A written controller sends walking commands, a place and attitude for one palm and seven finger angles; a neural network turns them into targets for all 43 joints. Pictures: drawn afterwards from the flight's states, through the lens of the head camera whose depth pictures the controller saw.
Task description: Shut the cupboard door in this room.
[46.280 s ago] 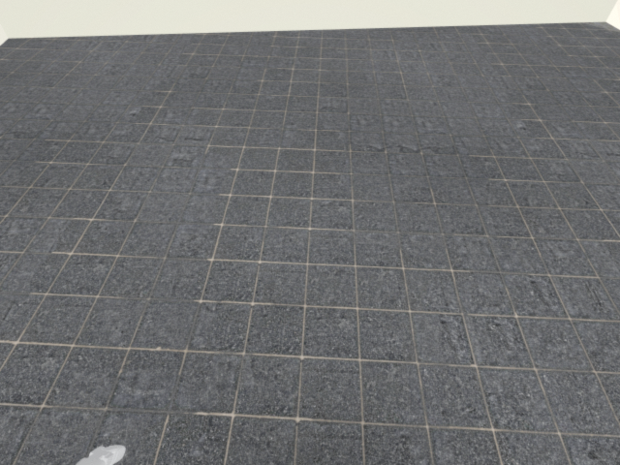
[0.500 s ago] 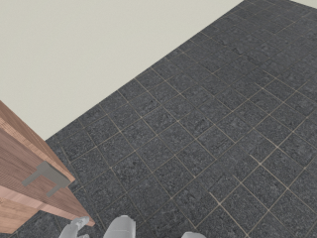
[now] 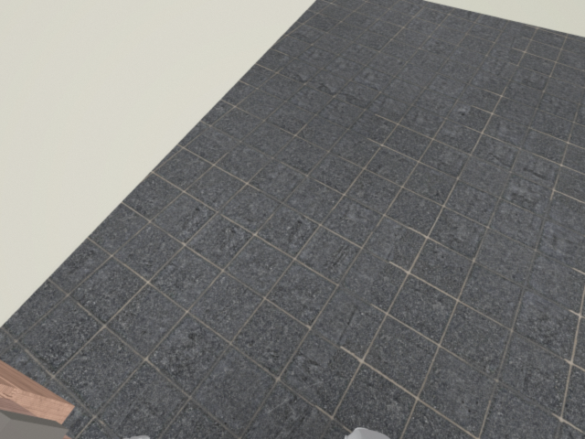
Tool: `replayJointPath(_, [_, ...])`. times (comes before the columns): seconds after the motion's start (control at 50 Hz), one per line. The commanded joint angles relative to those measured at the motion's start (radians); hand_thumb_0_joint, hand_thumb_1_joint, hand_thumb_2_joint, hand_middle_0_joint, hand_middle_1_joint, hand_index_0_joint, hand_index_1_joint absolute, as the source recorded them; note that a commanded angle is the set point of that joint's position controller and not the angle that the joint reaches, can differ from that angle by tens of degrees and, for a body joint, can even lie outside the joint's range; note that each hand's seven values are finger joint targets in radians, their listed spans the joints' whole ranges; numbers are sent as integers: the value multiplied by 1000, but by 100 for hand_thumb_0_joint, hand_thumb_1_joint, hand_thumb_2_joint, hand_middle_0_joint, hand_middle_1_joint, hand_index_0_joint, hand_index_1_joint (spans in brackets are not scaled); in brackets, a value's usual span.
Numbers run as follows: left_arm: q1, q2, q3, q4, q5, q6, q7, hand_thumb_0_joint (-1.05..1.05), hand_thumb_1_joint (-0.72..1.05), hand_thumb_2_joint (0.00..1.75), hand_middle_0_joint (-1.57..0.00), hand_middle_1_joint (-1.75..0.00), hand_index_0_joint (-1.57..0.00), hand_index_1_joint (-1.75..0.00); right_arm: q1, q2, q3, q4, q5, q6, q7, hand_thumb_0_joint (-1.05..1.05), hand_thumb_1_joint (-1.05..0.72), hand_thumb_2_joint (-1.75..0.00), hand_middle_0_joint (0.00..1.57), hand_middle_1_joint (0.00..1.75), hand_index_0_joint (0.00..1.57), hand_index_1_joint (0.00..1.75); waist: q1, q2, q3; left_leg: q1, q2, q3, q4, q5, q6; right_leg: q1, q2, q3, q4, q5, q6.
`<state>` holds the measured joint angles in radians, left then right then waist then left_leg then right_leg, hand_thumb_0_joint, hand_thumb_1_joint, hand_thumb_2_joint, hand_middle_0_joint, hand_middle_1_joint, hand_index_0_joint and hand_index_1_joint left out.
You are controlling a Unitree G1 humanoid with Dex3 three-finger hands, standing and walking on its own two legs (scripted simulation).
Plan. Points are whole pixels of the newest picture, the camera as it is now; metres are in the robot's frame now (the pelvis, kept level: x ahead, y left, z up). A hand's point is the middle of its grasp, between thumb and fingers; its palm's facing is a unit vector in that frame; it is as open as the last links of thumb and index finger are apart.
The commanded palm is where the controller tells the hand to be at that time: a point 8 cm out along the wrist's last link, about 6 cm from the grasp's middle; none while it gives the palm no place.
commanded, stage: walk around to get in front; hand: left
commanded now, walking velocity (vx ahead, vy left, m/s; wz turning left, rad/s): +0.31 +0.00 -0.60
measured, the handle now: out of the picture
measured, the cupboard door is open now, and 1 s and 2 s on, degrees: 90 90 90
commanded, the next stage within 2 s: none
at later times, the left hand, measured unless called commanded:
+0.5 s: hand (191, 368) +0.24 +0.19 -0.19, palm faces -0.20 -0.96 -0.19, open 7.4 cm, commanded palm none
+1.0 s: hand (323, 217) +0.56 -0.04 -0.17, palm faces -0.44 -0.88 -0.19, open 7.3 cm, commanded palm none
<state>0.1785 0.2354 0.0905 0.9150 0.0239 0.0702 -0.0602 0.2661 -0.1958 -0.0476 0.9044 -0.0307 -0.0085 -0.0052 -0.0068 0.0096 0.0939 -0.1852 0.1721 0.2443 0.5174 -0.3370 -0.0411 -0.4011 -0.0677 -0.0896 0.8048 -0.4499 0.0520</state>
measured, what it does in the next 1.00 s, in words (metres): walks ahead, turning right: right foot, then left foot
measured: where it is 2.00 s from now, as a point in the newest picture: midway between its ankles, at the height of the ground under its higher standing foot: (382, 270)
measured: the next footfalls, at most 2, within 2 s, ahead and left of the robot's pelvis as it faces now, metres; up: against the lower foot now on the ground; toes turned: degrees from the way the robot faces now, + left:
right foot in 0.06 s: +0.05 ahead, -0.14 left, +0.00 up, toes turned -10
left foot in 0.42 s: +0.29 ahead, +0.09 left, +0.00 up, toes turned -5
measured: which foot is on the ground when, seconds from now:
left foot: down 0.00-0.06, up 0.08-0.40, down 0.42-0.88, up 0.90-1.00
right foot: up 0.00-0.04, down 0.06-0.42, up 0.44-0.86, down 0.88-1.00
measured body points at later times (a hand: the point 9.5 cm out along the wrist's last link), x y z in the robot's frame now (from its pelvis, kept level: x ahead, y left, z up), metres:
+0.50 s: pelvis +0.18 -0.01 -0.02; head +0.22 +0.01 +0.43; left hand +0.25 +0.24 -0.18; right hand +0.23 -0.27 -0.13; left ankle +0.25 +0.09 -0.74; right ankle +0.03 -0.12 -0.67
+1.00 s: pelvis +0.37 -0.14 -0.01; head +0.41 -0.17 +0.43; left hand +0.58 +0.01 -0.15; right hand +0.21 -0.31 -0.17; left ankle +0.33 +0.04 -0.63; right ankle +0.40 -0.23 -0.74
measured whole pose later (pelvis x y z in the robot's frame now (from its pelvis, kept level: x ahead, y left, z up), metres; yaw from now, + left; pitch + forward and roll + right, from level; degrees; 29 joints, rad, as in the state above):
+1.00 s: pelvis +0.37 -0.14 -0.01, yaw -25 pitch -1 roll +1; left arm 0.09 0.17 0.05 0.98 0.01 -0.07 -0.01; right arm 0.39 -0.15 -0.05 1.11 -0.01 -0.01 0.00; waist -0.05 0.00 0.11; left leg -0.37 0.14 0.08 1.26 -0.39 -0.03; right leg -0.37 -0.02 -0.15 0.63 -0.25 -0.08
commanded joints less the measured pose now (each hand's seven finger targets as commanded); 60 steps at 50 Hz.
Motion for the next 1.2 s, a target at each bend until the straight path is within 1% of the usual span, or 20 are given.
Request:
replayJointPath(0.0, [0, 55, 5, -82, 1, -64, 2, 0, 90, 90, -20, -30, -20, -30, 31, -213, -67, -24, 0, -15, -2, 0, -90, -90, 20, 30, 20, 30, 16, 143, -141, 27, 171, -71, 17, 130, 69, 192, 86, -114, -299, 122, -42])
replayJointPath(0.02, [133, 119, 20, -38, 2, -76, 13, 0, 90, 90, -20, -30, -20, -30, 15, -189, -58, -38, 12, -18, 5, 0, -90, -90, 20, 30, 20, 30, 84, 16, -198, -136, 127, -7, 224, 172, 25, 443, 19, -20, -381, 137, -89])
replayJointPath(0.04, [269, 263, 48, 4, 3, -89, 30, 0, 90, 90, -20, -30, -20, -30, -62, -103, -27, -103, 22, -19, 16, 0, -90, -90, 20, 30, 20, 30, 161, -356, -213, -497, -8, 29, 514, -255, -29, 678, -260, 398, -471, 175, -209])
replayJointPath(0.06, [334, 304, 57, 18, -23, -78, 49, 0, 90, 90, -20, -30, -20, -30, -168, -123, -22, -161, 16, -10, 8, 0, -90, -90, 20, 30, 20, 30, 185, -342, -185, -637, -51, -127, 674, -331, -32, 648, -372, 610, -510, 335, -287])
replayJointPath(0.18, [86, 180, 22, -37, 0, -113, 55, 0, 90, 90, -20, -30, -20, -30, -120, -114, -33, -90, 2, -11, 23, 0, -90, -90, 20, 30, 20, 30, 34, -149, -24, -452, -14, -177, 532, -36, -51, 252, -192, 302, -533, 266, -231])
replayJointPath(0.32, [55, 203, 28, -14, 0, -118, 47, 0, 90, 90, -20, -30, -20, -30, -124, -99, -29, -118, 9, -34, 35, 0, -90, -90, 20, 30, 20, 30, 10, -164, -24, -227, -94, -139, 181, 58, -32, 184, -142, 279, -516, 226, -207])
replayJointPath(0.36, [10, 195, 29, -14, -6, -117, 49, 0, 90, 90, -20, -30, -20, -30, -1, -132, -37, -80, 7, -49, 22, 0, -90, -90, 20, 30, 20, 30, -61, -100, -79, -7, -114, -134, 37, 120, -27, 139, -101, 252, -384, 304, -171])
replayJointPath(0.38, [1, 158, 22, -19, -9, -118, 47, 0, 90, 90, -20, -30, -20, -30, 153, -192, -51, -33, 3, -59, 7, 0, -90, -90, 20, 30, 20, 30, -124, 10, -173, 207, -72, -179, -34, 104, -14, 85, -36, 210, -156, 370, -135])
replayJointPath(0.4, [58, 76, 10, -27, -20, -112, 37, 0, 90, 90, -20, -30, -20, -30, 288, -319, -85, -7, -17, -66, -1, 0, -90, -90, 20, 30, 20, 30, -159, 336, -283, 404, 219, -549, -117, 17, 70, -128, 117, 77, 197, 35, -70])
replayJointPath(0.42, [64, 61, 1, -49, -21, -119, 34, 0, 90, 90, -20, -30, -20, -30, 316, -328, -72, 0, -13, -55, -2, 0, -90, -90, 20, 30, 20, 30, -143, 370, -290, 403, 354, -764, -259, -91, 153, -262, 123, 123, 404, -152, -75])
replayJointPath(0.44, [10, 69, 1, -38, -12, -119, 37, 0, 90, 90, -20, -30, -20, -30, 234, -286, -65, 0, -5, -55, -8, 0, -90, -90, 20, 30, 20, 30, -128, 287, -207, 285, 365, -746, -308, -180, 160, -301, 58, 161, 514, -78, -83])
replayJointPath(0.54, [20, 19, -2, -5, 8, -85, 9, 0, 90, 90, -20, -30, -20, -30, 103, -112, -23, 14, -1, -85, -13, 0, -90, -90, 20, 30, 20, 30, -8, 118, -58, 66, 189, -276, -303, 187, 107, -252, -42, 92, 457, 177, -46])
replayJointPath(0.76, [-169, -20, -24, -59, 4, -93, 13, 0, 90, 90, -20, -30, -20, -30, 204, -114, -42, 123, -1, -74, -3, 0, -90, -90, 20, 30, 20, 30, -29, 116, -6, 136, 170, -50, -258, 517, 113, -113, 4, -57, -117, 261, -70])
replayJointPath(0.82, [110, 37, -6, 35, 9, -115, 29, 0, 90, 90, -20, -30, -20, -30, 172, -133, -42, 137, 10, -66, -3, 0, -90, -90, 20, 30, 20, 30, 109, 83, -164, 131, 125, 12, 103, 802, 60, 271, 81, -107, -276, 304, -112])
replayJointPath(0.84, [263, 126, 16, 89, 14, -129, 41, 0, 90, 90, -20, -30, -20, -30, 176, -103, -35, 132, 21, -66, 10, 0, -90, -90, 20, 30, 20, 30, 178, -48, -267, -73, 78, 26, 363, 583, 30, 554, -43, 32, -282, 330, -149])
replayJointPath(0.86, [364, 240, 42, 121, 7, -137, 56, 0, 90, 90, -20, -30, -20, -30, 195, -19, -16, 98, 34, -65, 9, 0, -90, -90, 20, 30, 20, 30, 179, -272, -364, -378, -95, -10, 693, -214, -17, 764, -344, 492, -352, 458, -271])
replayJointPath(0.88, [320, 279, 48, 121, -17, -131, 59, 0, 90, 90, -20, -30, -20, -30, 142, -39, -18, 81, 39, -56, 7, 0, -90, -90, 20, 30, 20, 30, 156, -238, -348, -437, -82, -163, 853, -250, 5, 677, -401, 585, -456, 430, -309])
replayJointPath(0.94, [102, 123, 7, 70, -18, -133, 65, 0, 90, 90, -20, -30, -20, -30, 62, -36, -25, 104, 13, -43, 7, 0, -90, -90, 20, 30, 20, 30, 59, -63, -93, -429, 20, -231, 818, 0, 15, 277, -280, 361, -514, 274, -229])
replayJointPath(1.0, [51, 70, -4, 78, -3, -146, 70, 0, 90, 90, -20, -30, -20, -30, 150, -1, -22, 136, 3, -20, 9, 0, -90, -90, 20, 30, 20, 30, -16, -89, -88, -335, 18, -205, 675, 37, -2, 142, -214, 218, -565, 259, -212])
replayJointPath(1.18, [180, 57, -21, 125, -6, -167, 65, 0, 90, 90, -20, -30, -20, -30, -146, -13, -16, 18, 3, -28, 39, 0, -90, -90, 20, 30, 20, 30, 37, -110, 7, -426, -19, -175, 288, 155, -3, 267, -195, 172, -625, 340, -223])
